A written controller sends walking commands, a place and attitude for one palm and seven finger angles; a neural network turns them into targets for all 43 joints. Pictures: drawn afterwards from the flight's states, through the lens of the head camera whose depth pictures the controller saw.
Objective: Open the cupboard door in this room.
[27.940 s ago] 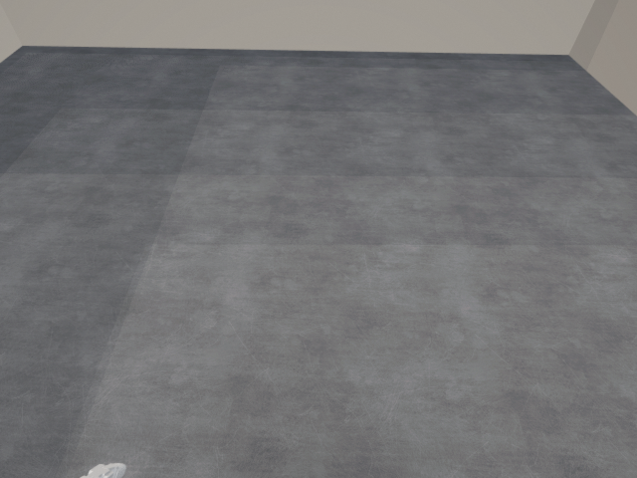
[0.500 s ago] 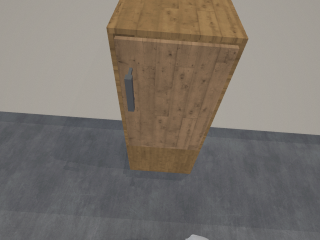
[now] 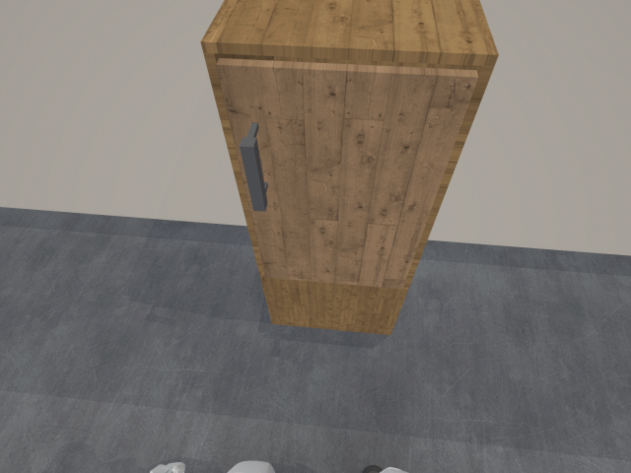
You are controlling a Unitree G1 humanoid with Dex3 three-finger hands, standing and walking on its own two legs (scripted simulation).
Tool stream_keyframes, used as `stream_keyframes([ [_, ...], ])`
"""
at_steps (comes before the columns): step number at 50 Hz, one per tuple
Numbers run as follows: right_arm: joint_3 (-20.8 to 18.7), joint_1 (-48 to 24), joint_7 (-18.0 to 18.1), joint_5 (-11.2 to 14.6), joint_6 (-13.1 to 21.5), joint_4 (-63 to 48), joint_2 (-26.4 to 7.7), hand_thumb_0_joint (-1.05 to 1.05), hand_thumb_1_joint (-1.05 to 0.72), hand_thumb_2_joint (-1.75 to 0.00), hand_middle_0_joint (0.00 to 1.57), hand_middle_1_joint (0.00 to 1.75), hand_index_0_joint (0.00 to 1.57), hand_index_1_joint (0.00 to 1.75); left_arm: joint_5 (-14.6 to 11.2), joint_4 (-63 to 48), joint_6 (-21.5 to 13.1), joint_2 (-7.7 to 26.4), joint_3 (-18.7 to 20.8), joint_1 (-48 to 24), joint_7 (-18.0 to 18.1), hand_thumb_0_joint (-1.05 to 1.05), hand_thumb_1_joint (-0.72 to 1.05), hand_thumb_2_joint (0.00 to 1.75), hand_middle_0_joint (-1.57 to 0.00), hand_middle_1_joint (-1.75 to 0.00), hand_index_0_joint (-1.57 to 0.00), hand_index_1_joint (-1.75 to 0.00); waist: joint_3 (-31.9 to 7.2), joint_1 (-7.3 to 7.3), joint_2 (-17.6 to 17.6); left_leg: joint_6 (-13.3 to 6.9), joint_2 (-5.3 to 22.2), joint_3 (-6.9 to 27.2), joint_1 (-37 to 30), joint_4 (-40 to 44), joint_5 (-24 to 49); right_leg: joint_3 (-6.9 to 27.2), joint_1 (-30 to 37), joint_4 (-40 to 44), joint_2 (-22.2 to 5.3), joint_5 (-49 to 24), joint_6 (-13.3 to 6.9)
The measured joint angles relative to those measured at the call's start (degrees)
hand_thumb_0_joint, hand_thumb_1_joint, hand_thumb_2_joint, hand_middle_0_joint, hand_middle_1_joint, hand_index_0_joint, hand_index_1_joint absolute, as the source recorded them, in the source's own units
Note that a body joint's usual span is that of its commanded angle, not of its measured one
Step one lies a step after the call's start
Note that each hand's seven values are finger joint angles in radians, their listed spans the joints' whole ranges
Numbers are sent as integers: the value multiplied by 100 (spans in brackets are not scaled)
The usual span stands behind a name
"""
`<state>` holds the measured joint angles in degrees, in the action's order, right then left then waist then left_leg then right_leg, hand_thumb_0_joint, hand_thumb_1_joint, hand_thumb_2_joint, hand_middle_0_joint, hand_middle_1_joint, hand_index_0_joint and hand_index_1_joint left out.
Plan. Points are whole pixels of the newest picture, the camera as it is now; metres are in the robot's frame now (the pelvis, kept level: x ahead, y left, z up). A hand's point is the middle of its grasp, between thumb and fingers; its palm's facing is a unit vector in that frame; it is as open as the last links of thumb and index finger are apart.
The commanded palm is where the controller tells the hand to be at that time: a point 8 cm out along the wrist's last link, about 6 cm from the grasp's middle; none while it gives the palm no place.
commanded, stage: come to a stop and stand still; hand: left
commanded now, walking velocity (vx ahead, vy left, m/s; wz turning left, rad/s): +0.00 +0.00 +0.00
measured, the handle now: (257, 168) +0.56 +0.15 +0.01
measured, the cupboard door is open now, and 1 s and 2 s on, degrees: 0 0 0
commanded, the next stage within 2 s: look again from close up in 0.54 s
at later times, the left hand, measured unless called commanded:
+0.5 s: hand out of the picture -0.04 +0.22 -0.17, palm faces +0.02 -0.98 -0.21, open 7.4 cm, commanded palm none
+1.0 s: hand out of the picture -0.06 +0.21 -0.17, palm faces +0.02 -0.98 -0.20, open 7.3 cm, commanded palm none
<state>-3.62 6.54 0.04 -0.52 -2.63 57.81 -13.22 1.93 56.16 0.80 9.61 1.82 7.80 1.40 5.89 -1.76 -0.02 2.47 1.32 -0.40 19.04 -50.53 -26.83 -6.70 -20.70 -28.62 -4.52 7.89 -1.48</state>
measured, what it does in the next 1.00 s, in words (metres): steps on the spot: left foot, then right foot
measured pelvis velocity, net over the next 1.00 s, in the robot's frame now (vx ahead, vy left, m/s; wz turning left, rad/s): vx -0.07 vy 0.04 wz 0.00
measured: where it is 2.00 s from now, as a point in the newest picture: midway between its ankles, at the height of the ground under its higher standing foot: outside the picture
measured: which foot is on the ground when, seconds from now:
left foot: up 0.00-0.08, down 0.10-1.00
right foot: down 0.00-0.10, up 0.12-0.38, down 0.40-1.00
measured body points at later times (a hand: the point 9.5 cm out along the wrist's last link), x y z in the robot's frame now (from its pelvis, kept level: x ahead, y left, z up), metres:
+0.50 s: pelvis -0.03 +0.04 +0.01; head +0.00 +0.04 +0.46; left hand -0.04 +0.27 -0.15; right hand -0.02 -0.18 -0.16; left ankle -0.05 +0.14 -0.73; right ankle -0.06 -0.08 -0.73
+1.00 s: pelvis -0.07 +0.04 +0.00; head -0.08 +0.04 +0.45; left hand -0.06 +0.26 -0.16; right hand -0.05 -0.19 -0.16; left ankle -0.05 +0.14 -0.73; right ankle -0.06 -0.08 -0.73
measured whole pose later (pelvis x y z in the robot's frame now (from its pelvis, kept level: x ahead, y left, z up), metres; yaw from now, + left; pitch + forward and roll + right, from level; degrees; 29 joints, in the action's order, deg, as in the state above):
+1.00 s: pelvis -0.07 +0.04 +0.00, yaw +0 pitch -2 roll +0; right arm 0.2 17.3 1.0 -1.0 0.6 59.8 -9.5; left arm 0.9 61.0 -0.3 8.8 -0.6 17.1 2.0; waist -0.1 0.3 0.4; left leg -1.6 -0.3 -2.8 13.8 -30.4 -14.6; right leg -2.6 -12.5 -30.4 -1.1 15.8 -0.2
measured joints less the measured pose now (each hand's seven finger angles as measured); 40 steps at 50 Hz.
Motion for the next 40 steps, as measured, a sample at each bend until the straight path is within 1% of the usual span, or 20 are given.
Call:
stream_keyframes([
  [2, 36, 17, -7, 9, 63, -51, 29, 0, -91, -89, 20, 30, 19, 30, 2, 68, 35, 84, 25, 97, -15, 1, 90, 90, -20, -30, -21, -30, -85, -31, -66, -47, 28, -66, -291, 704, 143, -8, -32, 37, 1, -79, 52],
  [4, 78, 100, -9, 16, 148, -90, 65, 0, -91, -89, 20, 30, 19, 30, -26, 148, 83, 174, 51, 210, -18, 1, 90, 90, -20, -30, -21, -30, -194, -34, -105, -103, 50, -150, -688, 1633, 515, -26, -116, -42, 15, -104, 129],
  [5, 87, 152, -3, 3, 190, -90, 111, 0, -91, -89, 20, 30, 19, 30, -51, 194, 122, 230, 68, 251, -17, 1, 90, 90, -20, -30, -21, -30, -235, -26, -155, -171, 33, -149, -775, 1892, 561, -8, -203, -195, 6, 35, 165],
  [7, 146, 291, 11, -37, 181, -68, 267, 0, -91, -89, 20, 30, 19, 30, -80, 306, 231, 337, 111, 338, -1, 1, 91, 90, -20, -30, -21, -30, -281, -17, -310, -283, -47, -171, -777, 1910, 657, 224, -301, -595, 56, 892, 220],
  [8, 180, 380, 24, -50, 163, -42, 328, 0, -91, -89, 20, 30, 19, 30, -77, 359, 277, 364, 120, 396, -3, 1, 91, 90, -20, -30, -21, -30, -333, 0, -321, -320, -58, -153, -805, 2013, 741, 350, -346, -892, 126, 1144, 232],
  [10, 243, 531, 58, -55, 141, 58, 424, 0, -91, -89, 20, 30, 20, 30, -66, 435, 290, 392, 128, 518, -33, 1, 91, 90, -20, -30, -20, -30, -422, -8, -304, -374, -76, -120, -880, 2301, 936, 513, -396, -1535, 237, 1287, 242],
  [12, 257, 621, 121, -47, 151, 186, 472, 0, -92, -89, 20, 30, 20, 30, -66, 496, 226, 394, 112, 655, -46, 1, 91, 90, -20, -30, -20, -30, -466, -46, -295, -420, -125, -138, -951, 2561, 1095, 600, -317, -1897, 274, 1302, 271],
  [14, 261, 675, 152, -28, 195, 287, 481, 0, -93, -89, 20, 30, 20, 30, -81, 586, 174, 370, 73, 770, -38, 1, 91, 90, -20, -30, -20, -30, -472, -59, -292, -461, -196, -184, -1001, 2737, 1193, 617, -99, -1853, 249, 1365, 304],
  [15, 261, 692, 165, -23, 221, 327, 484, 1, -93, -89, 21, 30, 20, 30, -91, 640, 160, 349, 46, 809, -29, 1, 91, 90, -20, -30, -20, -30, -462, -49, -287, -478, -232, -208, -1017, 2790, 1222, 600, 56, -1685, 226, 1428, 319],
  [17, 254, 714, 185, -16, 272, 398, 489, 1, -93, -89, 21, 30, 20, 30, -115, 751, 144, 291, -18, 845, -11, 1, 91, 90, -20, -30, -20, -30, -427, -3, -265, -502, -297, -247, -1021, 2824, 1246, 553, 419, -1138, 186, 1498, 331],
  [18, 253, 726, 191, -7, 294, 434, 491, 1, -93, -89, 21, 30, 20, 30, -129, 800, 130, 257, -50, 849, -3, 1, 91, 90, -20, -30, -20, -30, -410, 21, -255, -505, -329, -268, -1010, 2807, 1240, 533, 620, -768, 172, 1396, 329],
  [20, 254, 765, 195, 28, 327, 498, 504, 1, -93, -89, 21, 30, 20, 30, -149, 878, 61, 200, -109, 851, 15, 1, 91, 90, -20, -30, -20, -30, -389, 60, -269, -492, -415, -326, -951, 2675, 1178, 525, 1042, 77, 118, 819, 288],
  [21, 246, 758, 204, 45, 332, 550, 481, 1, -93, -89, 21, 30, 20, 30, -153, 940, 28, 130, -133, 818, 39, 1, 91, 90, -20, -30, -20, -30, -359, 72, -188, -478, -390, -337, -931, 2588, 1131, 520, 1140, 238, 140, 889, 264],
  [23, 238, 769, 205, 60, 321, 619, 432, 1, -93, -89, 20, 30, 20, 30, -160, 997, -16, -19, -189, 764, 57, 1, 91, 90, -20, -30, -20, -30, -319, 145, 13, -483, -312, -302, -974, 2586, 1143, 477, 1223, 316, 220, 914, 240],
  [24, 244, 783, 201, 56, 314, 645, 433, 1, -93, -89, 20, 30, 20, 30, -162, 993, -41, -66, -203, 751, 62, 1, 91, 90, -20, -30, -20, -30, -319, 171, 55, -474, -295, -295, -998, 2618, 1170, 470, 1237, 329, 237, 900, 232],
  [28, 292, 858, 182, 47, 323, 758, 504, 1, -93, -89, 20, 30, 20, 30, -158, 947, -73, -157, -237, 659, 95, 1, 91, 90, -20, -30, -20, -30, -333, 207, 42, -411, -262, -298, -1089, 2729, 1252, 474, 1284, 359, 272, 843, 196],
  [32, 337, 950, 160, 40, 319, 837, 601, 1, -92, -89, 20, 30, 20, 30, -160, 930, -61, -95, -217, 617, 117, 2, 93, 90, -20, -30, -20, -30, -365, 216, -25, -365, -201, -282, -1110, 2763, 1298, 457, 1323, 430, 334, 781, 146],
  [34, 384, 974, 108, 31, 300, 734, 570, 1, -92, -89, 20, 30, 20, 30, -117, 861, -193, -103, -246, 633, 177, 2, 93, 90, -20, -30, -20, -30, -356, 220, 36, -340, -105, -251, -884, 2482, 1217, 423, 1217, 399, 421, 743, 124],
  [36, 397, 1000, 96, -8, 332, 558, 521, 1, -92, -89, 20, 30, 20, 30, -112, 768, -290, -101, -257, 676, 197, 2, 93, 90, -20, -30, -20, -30, -318, 261, 60, -339, -71, -243, -705, 2229, 1123, 414, 1066, 216, 446, 774, 105],
  [40, 394, 1076, 128, -21, 379, 360, 455, 1, -92, -89, 20, 30, 20, 30, -121, 681, -241, -93, -251, 733, 151, 1, 93, 90, -20, -30, -20, -30, -375, 283, 70, -366, -96, -229, -597, 1975, 1048, 401, 943, -96, 410, 901, 104],
])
